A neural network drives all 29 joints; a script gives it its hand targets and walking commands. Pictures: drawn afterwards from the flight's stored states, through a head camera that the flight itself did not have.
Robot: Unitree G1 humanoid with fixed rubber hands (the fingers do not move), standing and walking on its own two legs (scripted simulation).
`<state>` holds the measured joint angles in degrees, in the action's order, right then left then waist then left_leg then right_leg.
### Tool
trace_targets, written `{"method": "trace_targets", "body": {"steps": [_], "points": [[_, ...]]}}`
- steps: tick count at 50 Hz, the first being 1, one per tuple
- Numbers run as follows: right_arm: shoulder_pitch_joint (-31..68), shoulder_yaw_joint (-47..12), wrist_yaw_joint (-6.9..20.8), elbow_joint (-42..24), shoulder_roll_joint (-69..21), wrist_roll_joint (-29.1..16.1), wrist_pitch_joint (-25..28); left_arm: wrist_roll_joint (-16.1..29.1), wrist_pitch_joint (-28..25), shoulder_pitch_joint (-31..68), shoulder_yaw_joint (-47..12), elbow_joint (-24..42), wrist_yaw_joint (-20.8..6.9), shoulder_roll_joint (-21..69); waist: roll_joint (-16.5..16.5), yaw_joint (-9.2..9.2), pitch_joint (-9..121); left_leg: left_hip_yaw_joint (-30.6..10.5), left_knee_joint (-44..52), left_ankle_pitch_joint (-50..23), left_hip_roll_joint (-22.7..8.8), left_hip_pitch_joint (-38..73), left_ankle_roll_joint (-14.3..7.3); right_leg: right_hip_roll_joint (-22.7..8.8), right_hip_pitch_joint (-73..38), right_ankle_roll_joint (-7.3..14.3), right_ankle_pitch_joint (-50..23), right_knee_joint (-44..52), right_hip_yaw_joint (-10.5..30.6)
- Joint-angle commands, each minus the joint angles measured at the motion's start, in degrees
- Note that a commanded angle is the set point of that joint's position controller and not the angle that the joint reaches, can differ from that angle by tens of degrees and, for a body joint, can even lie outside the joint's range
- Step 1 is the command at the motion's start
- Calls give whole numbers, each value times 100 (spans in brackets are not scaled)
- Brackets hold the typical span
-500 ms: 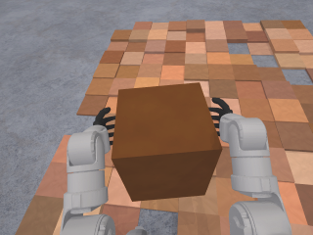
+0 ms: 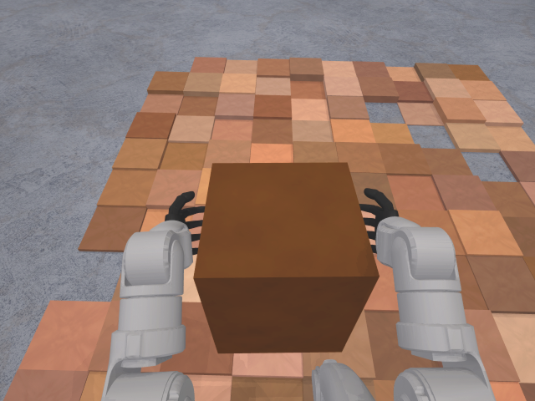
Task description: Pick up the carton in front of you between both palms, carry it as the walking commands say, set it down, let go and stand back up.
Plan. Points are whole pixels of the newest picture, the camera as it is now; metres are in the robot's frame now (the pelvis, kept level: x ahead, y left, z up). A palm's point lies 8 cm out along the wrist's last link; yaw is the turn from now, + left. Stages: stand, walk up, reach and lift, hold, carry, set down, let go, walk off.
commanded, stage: carry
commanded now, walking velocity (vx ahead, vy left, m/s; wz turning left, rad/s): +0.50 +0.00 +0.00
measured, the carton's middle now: (280, 261) +0.35 -0.02 +0.00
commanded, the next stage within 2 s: none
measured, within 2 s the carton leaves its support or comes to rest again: neither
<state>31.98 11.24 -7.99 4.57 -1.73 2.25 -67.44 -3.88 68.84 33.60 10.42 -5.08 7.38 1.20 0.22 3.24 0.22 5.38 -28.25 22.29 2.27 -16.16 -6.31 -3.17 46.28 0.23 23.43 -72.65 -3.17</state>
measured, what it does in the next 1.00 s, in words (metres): walks ahead: right foot 0.04 m higher, then left foot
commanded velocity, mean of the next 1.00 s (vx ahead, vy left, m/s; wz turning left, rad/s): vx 0.50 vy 0.00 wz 0.00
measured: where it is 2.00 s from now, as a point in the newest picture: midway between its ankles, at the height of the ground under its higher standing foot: (243, 186)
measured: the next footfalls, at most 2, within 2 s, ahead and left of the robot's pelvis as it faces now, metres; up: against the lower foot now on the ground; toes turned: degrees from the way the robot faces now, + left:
right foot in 0.16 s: +0.32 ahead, -0.11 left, +0.04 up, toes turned +3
left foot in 0.48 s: +0.39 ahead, +0.12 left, +0.05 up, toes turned +5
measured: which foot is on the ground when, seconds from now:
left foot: down 0.00-0.22, up 0.24-0.46, down 0.48-0.94, up 0.96-1.00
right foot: up 0.00-0.14, down 0.16-0.50, up 0.52-0.92, down 0.94-1.00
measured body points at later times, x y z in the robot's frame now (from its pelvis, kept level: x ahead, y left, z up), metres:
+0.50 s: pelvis +0.29 +0.02 +0.03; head +0.33 +0.02 +0.48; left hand +0.65 +0.22 +0.17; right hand +0.69 -0.08 +0.17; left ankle +0.35 +0.11 -0.69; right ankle +0.27 -0.10 -0.70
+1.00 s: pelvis +0.61 +0.05 +0.01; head +0.62 +0.04 +0.46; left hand +0.98 +0.21 +0.16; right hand +1.00 -0.10 +0.16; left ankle +0.41 +0.13 -0.61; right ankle +0.70 +0.01 -0.71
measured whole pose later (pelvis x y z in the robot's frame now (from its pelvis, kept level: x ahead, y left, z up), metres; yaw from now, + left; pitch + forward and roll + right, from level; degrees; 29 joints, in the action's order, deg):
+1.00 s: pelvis +0.61 +0.05 +0.01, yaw +2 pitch +3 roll +0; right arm 47.3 14.4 -7.0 11.3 2.7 1.4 -74.5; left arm -5.4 75.5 47.3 14.2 -9.8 7.9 0.3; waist -0.8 -0.4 2.4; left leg 0.4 -69.4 31.0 3.5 -15.7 -2.0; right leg 4.1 28.1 7.4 9.8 -34.2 -7.8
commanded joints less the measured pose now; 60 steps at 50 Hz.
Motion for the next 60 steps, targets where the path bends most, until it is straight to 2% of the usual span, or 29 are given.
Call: {"method": "trace_targets", "body": {"steps": [1,6,8,9,10,11,12,13,15,18,21,24,25,26,27,28,29,33,41,43,45,46,47,48,49,50,53,56,60], "points": [[4706,-4022,1554,-1244,-6443,-2832,257,2275,-436,4175,-3795,1139,-1014,6337,-672,67,2867,-1289,446,-3645,-1395,2690,-524,14,553,12,-769,814,-176],[4356,-4063,1529,-1147,-5974,-2731,160,2184,-337,3968,-3901,1225,-1016,5880,-734,161,2479,-894,395,-4964,-1289,2812,-408,357,-420,270,-1498,3248,-606],[4180,-4024,1539,-933,-5861,-2614,107,2142,-264,3781,-3829,1023,-1054,5735,-1022,-137,2735,-400,-292,-6847,-1242,2388,-80,851,-2104,420,-1222,3978,-1167],[4130,-4022,1552,-803,-5874,-2595,84,2112,-260,3790,-3807,940,-1092,5678,-758,-459,3228,-41,-1287,-6768,-1069,1741,205,832,-3765,574,-1809,4370,-1162],[4255,-4020,1574,-769,-5945,-2563,75,2030,-318,3621,-3750,799,-1124,5660,59,-722,3905,-187,-2413,-5311,-930,2,610,224,-6067,1169,-1924,3982,-151],[4347,-4003,1618,-848,-5906,-2590,49,2064,-368,3458,-3764,707,-1157,5743,1440,-1180,3990,-205,-4269,-1434,-110,-1749,952,-1050,-7028,1927,-1914,4682,2239],[4325,-4064,1614,-847,-5998,-2498,33,2168,-337,3363,-3767,711,-1188,5835,1419,-864,3860,-668,-4701,465,-55,-2149,751,-1263,-6979,1857,-2821,4766,2720],[4405,-3961,1609,-798,-6078,-2471,44,2288,-347,3767,-3858,954,-1204,5972,873,-884,3621,-737,-4891,591,-98,-2478,677,-1248,-6761,1923,-3472,4709,2711],[4457,-3872,1541,-913,-6131,-2466,55,2602,-352,4451,-4039,1491,-1221,6165,385,-883,3331,-855,-4234,398,-374,-2693,637,-1043,-6117,1604,-2932,4710,2420],[4369,-3730,1327,-1128,-5996,-2210,32,2963,-242,5005,-4154,1995,-1300,6207,755,-741,3247,-420,-2490,734,-156,-1794,717,-668,-5039,1475,-2454,4678,1600],[4384,-3596,1092,-1401,-5535,-1923,-55,3143,-58,5103,-4118,2030,-1401,5971,1140,-779,3244,-318,-1148,210,-117,-1068,736,-635,-4451,1500,-2049,4586,1400],[4506,-3373,988,-1305,-4977,-1687,-250,3171,156,5133,-4014,1589,-1455,5720,797,-274,3326,364,275,-984,56,1275,673,-329,-3052,1178,-815,3930,675],[4445,-3304,970,-1138,-4739,-1596,-273,3183,253,5308,-3975,1504,-1482,5665,-318,-125,3442,-1205,514,-445,-747,2589,214,167,-1687,744,-794,3121,192],[4445,-3237,972,-1031,-4652,-1522,-314,3175,334,5421,-3930,1367,-1503,5644,-1710,91,3275,-3366,872,-422,-2065,3348,-406,550,-212,398,449,1623,68],[4518,-3230,989,-968,-4711,-1595,-405,3147,357,5443,-3890,1094,-1500,5668,-1150,51,3031,-3672,722,-1359,-2223,3392,-586,414,243,333,524,775,399],[4724,-3290,1016,-1071,-4804,-1717,-466,3101,384,5412,-3780,926,-1486,5670,-425,71,2940,-3206,489,-2451,-2121,3290,-556,282,325,226,308,467,487],[5015,-3358,1049,-1179,-4913,-1862,-517,3024,426,5366,-3646,796,-1460,5686,-198,77,2861,-2695,329,-3334,-1948,3254,-497,173,409,159,61,473,464],[5520,-3307,1273,-1023,-5318,-2393,-712,2568,606,5153,-3176,346,-1228,5677,-853,34,2733,-1771,266,-4290,-1445,3433,-93,278,418,47,-341,1116,236],[6042,-3016,1622,-186,-5916,-2802,-776,1904,670,5249,-2627,28,-910,5541,-848,173,2135,-833,393,-4984,-920,2574,-38,562,-872,349,-2503,4015,-430],[6082,-3024,1628,-94,-6019,-2832,-730,1876,682,5308,-2580,42,-922,5513,-913,-53,2272,-663,143,-5618,-971,2163,48,717,-2122,581,-3021,4502,-536],[6116,-3066,1614,-65,-6113,-2798,-703,1929,667,5232,-2551,-11,-964,5496,-798,-664,2863,-257,-1301,-6018,-882,1795,258,736,-3884,671,-3265,4782,-672],[6148,-3080,1598,-50,-6094,-2762,-682,1968,645,5253,-2562,33,-1014,5527,-354,-955,3061,-101,-2520,-4886,-634,948,368,500,-5002,600,-3250,4911,-448],[6154,-3054,1577,-34,-6079,-2709,-668,2074,638,5250,-2541,-2,-1086,5600,502,-834,3087,-285,-3716,-380,-177,-542,392,-470,-6068,629,-4641,3997,659],[5919,-2976,1536,182,-6169,-2667,-748,2054,631,5206,-2469,-169,-1118,5414,1409,-524,3660,-662,-4997,1299,331,-1778,531,-1588,-7076,1537,-5345,3813,2787],[5856,-2883,1453,70,-6082,-2549,-751,2143,609,5140,-2517,-219,-1168,5563,1509,-778,4018,-843,-6007,1052,257,-2599,511,-1905,-7261,2184,-3017,4432,3665],[5944,-2919,1382,-151,-6061,-2425,-745,2316,579,5181,-2614,11,-1244,5903,1041,-765,3639,-837,-5975,670,-9,-2884,405,-1584,-6655,1978,-1994,4796,3441],[5615,-2874,1213,-697,-6202,-2104,-658,2810,564,5798,-3069,978,-1419,6617,143,-503,3136,-697,-5153,196,-407,-2517,459,-1279,-5201,1529,-2365,5100,2470],[4880,-3081,1131,-941,-6320,-1868,-518,2997,453,5536,-3416,1402,-1514,6893,183,-500,3122,-508,-4232,234,-542,-2629,559,-1125,-5105,1391,-2857,5105,2004],[4107,-3591,1119,-963,-6411,-1690,-191,2949,180,4834,-3822,1444,-1627,6842,467,-728,3111,-190,-3073,-405,-434,-2996,568,-938,-5729,1204,-4785,4764,1386]]}}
